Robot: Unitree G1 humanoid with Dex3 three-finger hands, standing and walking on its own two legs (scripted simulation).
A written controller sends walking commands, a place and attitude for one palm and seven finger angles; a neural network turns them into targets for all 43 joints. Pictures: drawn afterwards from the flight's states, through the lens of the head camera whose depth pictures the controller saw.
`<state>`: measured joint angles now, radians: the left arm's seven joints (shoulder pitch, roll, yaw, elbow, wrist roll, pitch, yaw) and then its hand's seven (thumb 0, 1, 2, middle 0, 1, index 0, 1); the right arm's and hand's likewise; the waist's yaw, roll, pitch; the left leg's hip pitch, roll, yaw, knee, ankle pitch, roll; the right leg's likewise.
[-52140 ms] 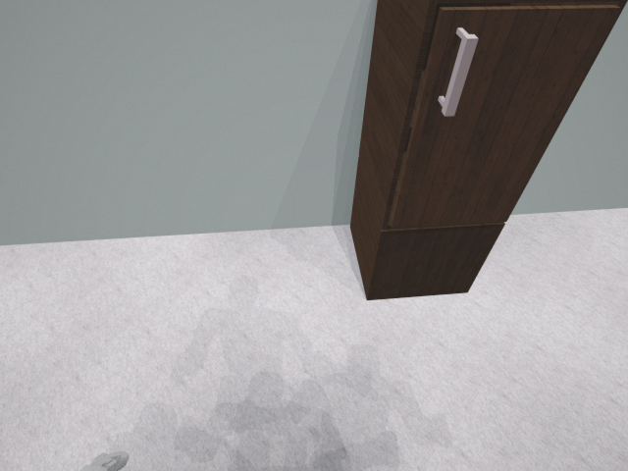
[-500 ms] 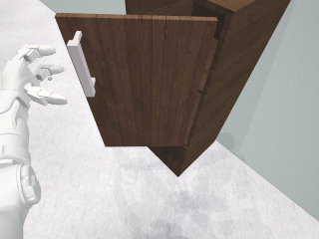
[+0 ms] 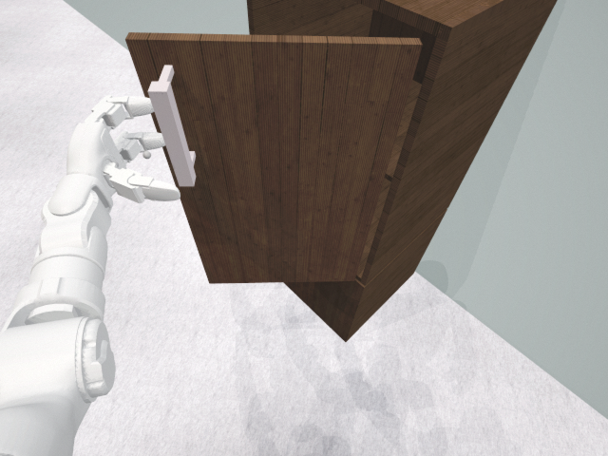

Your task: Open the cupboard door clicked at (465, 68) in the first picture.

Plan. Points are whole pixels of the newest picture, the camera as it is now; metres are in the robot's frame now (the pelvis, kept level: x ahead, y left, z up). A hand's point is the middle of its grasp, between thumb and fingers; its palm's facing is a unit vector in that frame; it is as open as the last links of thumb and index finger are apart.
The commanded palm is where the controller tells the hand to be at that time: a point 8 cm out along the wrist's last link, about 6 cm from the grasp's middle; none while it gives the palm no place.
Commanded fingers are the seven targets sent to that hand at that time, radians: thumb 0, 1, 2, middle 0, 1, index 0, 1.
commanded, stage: slide the fingers in behind the handle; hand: left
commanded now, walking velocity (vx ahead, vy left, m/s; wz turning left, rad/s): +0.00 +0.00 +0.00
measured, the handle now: (178, 129) +0.52 +0.17 +0.15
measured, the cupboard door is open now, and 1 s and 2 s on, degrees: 48 49 48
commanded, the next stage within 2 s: close the thumb around the handle in 1.00 s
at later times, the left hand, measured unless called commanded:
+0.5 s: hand (186, 152) +0.47 +0.15 +0.15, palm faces +0.01 -1.00 +0.02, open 14.0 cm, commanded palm +0.43 +0.20 +0.15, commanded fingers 0.00 -0.50 0.30 -0.30 -1.20 -0.30 -1.20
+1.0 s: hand (188, 158) +0.45 +0.14 +0.15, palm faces +0.04 -1.00 +0.00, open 14.0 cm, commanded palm +0.43 +0.19 +0.15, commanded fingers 0.00 -0.50 0.30 -0.30 -1.20 -0.30 -1.20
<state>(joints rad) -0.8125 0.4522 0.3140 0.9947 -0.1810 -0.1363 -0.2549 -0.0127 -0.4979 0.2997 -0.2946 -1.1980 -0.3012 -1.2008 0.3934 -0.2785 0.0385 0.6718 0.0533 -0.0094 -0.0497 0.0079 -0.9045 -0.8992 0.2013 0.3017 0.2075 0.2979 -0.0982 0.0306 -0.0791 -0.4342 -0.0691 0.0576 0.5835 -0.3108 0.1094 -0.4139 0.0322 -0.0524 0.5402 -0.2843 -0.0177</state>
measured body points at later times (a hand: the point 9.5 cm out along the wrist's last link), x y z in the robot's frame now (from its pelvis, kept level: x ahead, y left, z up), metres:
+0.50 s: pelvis +0.00 -0.02 +0.00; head +0.04 -0.03 +0.45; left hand +0.46 +0.20 +0.15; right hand +0.03 -0.29 -0.12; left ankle -0.02 +0.04 -0.73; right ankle -0.01 -0.11 -0.73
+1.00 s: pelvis -0.01 -0.04 +0.00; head +0.03 -0.05 +0.45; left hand +0.44 +0.19 +0.16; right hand +0.07 -0.31 -0.11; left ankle -0.02 +0.04 -0.73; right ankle -0.01 -0.11 -0.73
